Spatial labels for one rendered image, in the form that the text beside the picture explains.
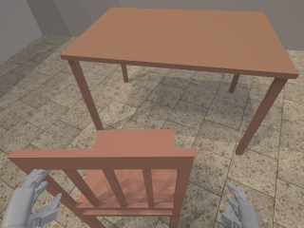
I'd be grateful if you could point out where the robot left hand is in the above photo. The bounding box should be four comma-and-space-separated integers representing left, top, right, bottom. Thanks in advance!
0, 169, 63, 228

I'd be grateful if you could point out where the chair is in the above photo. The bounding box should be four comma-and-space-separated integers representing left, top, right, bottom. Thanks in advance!
8, 129, 195, 228

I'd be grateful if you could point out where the table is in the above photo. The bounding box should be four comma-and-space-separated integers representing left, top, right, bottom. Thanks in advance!
60, 8, 299, 156

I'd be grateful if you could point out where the robot right hand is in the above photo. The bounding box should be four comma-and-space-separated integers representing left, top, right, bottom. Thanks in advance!
222, 182, 260, 228

